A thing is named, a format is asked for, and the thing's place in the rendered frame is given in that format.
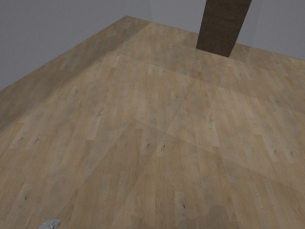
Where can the cabinet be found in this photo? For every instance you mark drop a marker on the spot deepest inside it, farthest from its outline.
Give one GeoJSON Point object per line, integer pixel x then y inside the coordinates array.
{"type": "Point", "coordinates": [221, 24]}

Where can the left robot hand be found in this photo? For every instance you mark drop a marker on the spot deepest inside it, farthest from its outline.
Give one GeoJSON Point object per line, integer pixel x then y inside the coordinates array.
{"type": "Point", "coordinates": [50, 224]}

